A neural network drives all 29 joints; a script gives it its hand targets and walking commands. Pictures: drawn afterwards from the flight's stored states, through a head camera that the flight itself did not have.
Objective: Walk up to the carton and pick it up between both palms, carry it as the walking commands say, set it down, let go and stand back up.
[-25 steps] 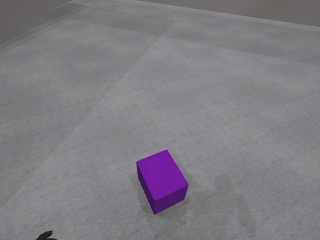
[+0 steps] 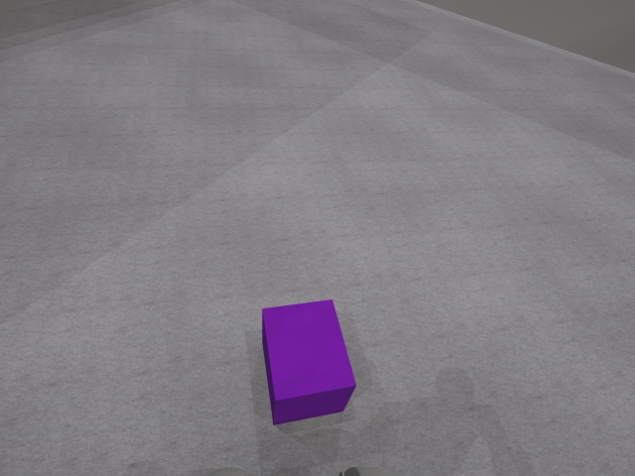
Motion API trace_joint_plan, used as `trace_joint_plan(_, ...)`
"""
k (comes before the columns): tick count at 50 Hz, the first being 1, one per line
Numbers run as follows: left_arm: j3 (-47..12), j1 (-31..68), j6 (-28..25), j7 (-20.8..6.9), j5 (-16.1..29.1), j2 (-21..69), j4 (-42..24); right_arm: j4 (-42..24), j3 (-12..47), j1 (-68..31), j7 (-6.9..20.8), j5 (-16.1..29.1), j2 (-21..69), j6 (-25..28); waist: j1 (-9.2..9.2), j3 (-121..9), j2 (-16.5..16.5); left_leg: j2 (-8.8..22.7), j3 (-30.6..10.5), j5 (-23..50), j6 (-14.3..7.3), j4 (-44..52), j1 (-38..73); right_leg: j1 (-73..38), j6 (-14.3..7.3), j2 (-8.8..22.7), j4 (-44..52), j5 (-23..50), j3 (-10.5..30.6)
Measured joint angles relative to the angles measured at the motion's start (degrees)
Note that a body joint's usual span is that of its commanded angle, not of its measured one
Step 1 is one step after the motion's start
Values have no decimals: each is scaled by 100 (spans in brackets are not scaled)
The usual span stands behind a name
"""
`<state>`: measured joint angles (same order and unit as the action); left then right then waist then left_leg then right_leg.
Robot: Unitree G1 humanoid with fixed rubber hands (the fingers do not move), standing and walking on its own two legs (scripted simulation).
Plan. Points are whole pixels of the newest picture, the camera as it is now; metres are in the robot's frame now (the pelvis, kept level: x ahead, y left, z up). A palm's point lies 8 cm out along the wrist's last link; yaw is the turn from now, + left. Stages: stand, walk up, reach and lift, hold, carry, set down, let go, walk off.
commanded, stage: walk up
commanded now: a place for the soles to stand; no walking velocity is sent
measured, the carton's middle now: (303, 361) +0.54 +0.00 -0.62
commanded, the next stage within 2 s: none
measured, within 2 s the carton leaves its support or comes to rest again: neither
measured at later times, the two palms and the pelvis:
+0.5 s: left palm out of the picture +0.07 +0.18 -0.11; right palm out of the picture +0.22 -0.46 -0.09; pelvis +0.07 -0.15 -0.01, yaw +12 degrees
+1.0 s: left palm out of the picture +0.08 +0.13 -0.08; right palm (623, 405) +0.30 -0.48 -0.11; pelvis +0.10 -0.21 +0.00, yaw +19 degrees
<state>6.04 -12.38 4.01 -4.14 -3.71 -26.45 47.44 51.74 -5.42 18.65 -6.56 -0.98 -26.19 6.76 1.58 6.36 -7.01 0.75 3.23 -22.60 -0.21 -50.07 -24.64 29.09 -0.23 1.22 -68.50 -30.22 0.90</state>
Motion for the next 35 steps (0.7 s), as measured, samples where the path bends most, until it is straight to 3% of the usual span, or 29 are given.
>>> trace_joint_plan(5, 52, 105, 10, -101, 10, -75, -73, -125, -12, -59, -13, -83, -92, -11, -38, -32, 35, 199, -307, -221, 234, -300, -124, 404, -4, 399, 223, -2, 189)
trace_joint_plan(8, 109, 198, -6, -140, 25, -159, -168, -131, -4, -123, -3, -130, -166, -33, -74, -93, 179, 414, -621, -483, 305, -693, -317, 321, -76, 461, 765, 29, 147)
trace_joint_plan(9, 139, 206, -45, -143, 16, -196, -206, -121, 13, -144, 2, -151, -194, -50, -73, -123, 255, 513, -762, -617, 247, -891, -411, 275, 4, 412, 895, 242, 43)
trace_joint_plan(10, 162, 201, -95, -129, 1, -210, -244, -90, 28, -171, 3, -158, -224, -84, -89, -151, 369, 568, -976, -784, 44, -1146, -538, 300, 103, 334, 771, 358, -135)
trace_joint_plan(12, 130, 185, -181, -79, 34, -179, -258, 45, 60, -277, -45, -95, -221, -164, -107, -199, 513, 425, -1231, -1125, -198, -1833, -830, 290, 133, 271, 544, 189, -431)
trace_joint_plan(15, 42, 174, -254, 8, 67, -9, -133, 256, 99, -483, 2, -13, -162, -136, -92, -128, 705, 332, -856, -1053, -197, -2259, -980, -35, -11, 220, 704, 64, -802)
trace_joint_plan(18, -65, 102, -316, 118, 127, 87, 47, 334, 136, -600, 212, 14, -43, -85, -67, -92, 699, 178, -293, -935, -243, -1344, -681, -290, -98, 269, 950, 61, -1023)
trace_joint_plan(21, -148, 32, -306, 225, 233, 115, 243, 279, 166, -647, 331, -48, 130, -18, 10, -36, 475, -69, -261, -289, -116, -713, -407, -391, -104, 365, 1017, 0, -943)
trace_joint_plan(23, -204, 42, -316, 291, 257, 186, 373, 224, 199, -642, 359, -49, 179, -22, 12, -30, 490, -79, -356, -271, -21, -587, -336, -462, -49, 208, 1128, -123, -812)
trace_joint_plan(25, -243, 75, -417, 342, 247, 276, 488, 215, 232, -677, 360, 10, 184, -97, -5, -29, 603, -36, -517, -263, 24, -502, -284, -599, -178, 72, 1371, 139, -892)
trace_joint_plan(27, -266, 96, -535, 361, 238, 341, 544, 234, 268, -759, 358, 100, 204, -211, -29, -36, 686, -46, -690, -122, -84, -500, -307, -724, -327, 17, 1559, 145, -1033)
trace_joint_plan(31, -300, 112, -662, 427, 249, 409, 570, 268, 312, -983, 338, 155, 210, -326, -42, 57, 744, -73, -635, -665, -279, -629, -294, -1006, -421, 57, 1913, 203, -1212)
trace_joint_plan(34, -308, 150, -654, 474, 237, 407, 602, 294, 310, -1124, 386, 164, 202, -318, -27, 152, 770, 19, -392, -362, -357, -17, -54, -1199, -426, 104, 2154, 278, -1335)
trace_joint_plan(35, -312, 156, -634, 477, 245, 392, 603, 302, 306, -1162, 404, 152, 197, -305, -20, 170, 769, 32, -333, 67, -374, 354, 86, -1228, -423, 123, 2177, 278, -1365)
